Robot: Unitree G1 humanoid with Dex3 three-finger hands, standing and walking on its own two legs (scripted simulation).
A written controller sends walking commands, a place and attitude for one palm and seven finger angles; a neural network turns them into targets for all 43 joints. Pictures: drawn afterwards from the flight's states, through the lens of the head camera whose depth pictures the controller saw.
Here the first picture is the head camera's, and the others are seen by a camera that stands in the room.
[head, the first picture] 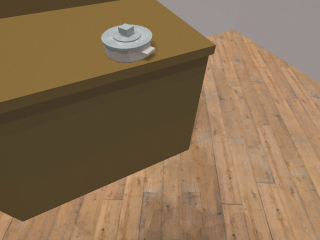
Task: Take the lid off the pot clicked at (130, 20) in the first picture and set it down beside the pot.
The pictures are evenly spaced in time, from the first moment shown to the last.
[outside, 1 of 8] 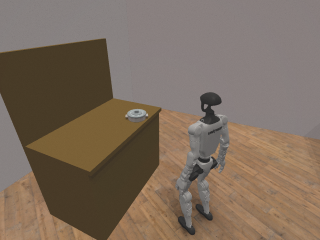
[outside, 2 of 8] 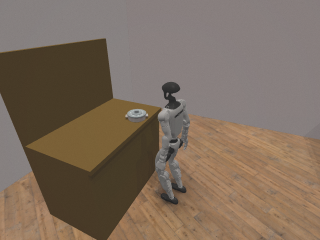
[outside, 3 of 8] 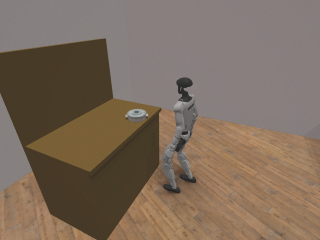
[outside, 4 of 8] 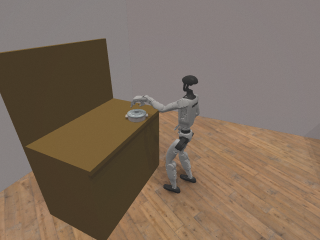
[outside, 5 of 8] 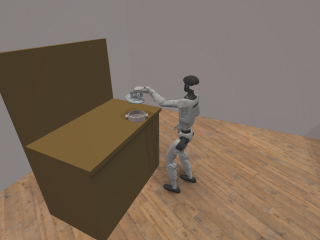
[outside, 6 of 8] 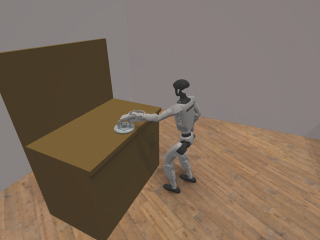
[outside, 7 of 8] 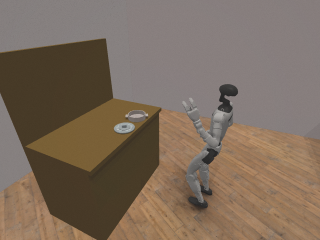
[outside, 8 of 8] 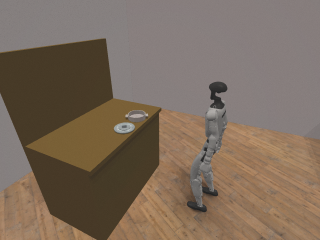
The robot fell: no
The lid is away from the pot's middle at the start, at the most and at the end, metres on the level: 0.00 0.26 0.23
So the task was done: yes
